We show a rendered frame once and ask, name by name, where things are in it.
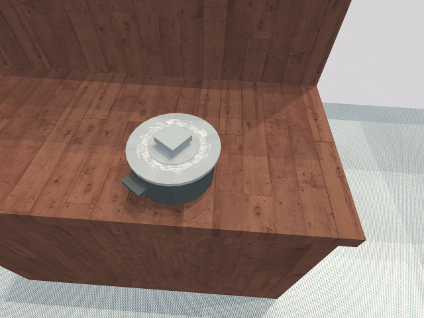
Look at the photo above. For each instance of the lid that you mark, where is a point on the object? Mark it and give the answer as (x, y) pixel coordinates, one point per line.
(154, 164)

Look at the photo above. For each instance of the pot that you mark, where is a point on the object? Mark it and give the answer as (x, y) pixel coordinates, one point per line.
(173, 195)

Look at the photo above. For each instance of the table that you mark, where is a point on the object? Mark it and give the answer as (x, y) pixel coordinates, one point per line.
(78, 76)

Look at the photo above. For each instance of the knob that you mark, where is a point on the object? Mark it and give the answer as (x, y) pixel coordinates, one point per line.
(173, 138)

